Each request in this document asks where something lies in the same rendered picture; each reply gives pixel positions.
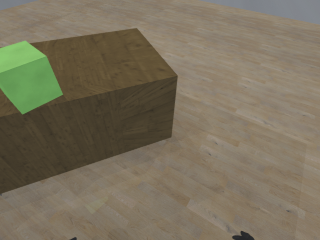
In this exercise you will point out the carton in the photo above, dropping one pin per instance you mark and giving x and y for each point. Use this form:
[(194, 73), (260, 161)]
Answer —
[(26, 77)]

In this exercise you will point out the pedestal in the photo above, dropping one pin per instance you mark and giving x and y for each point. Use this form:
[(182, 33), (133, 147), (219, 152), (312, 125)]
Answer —
[(118, 95)]

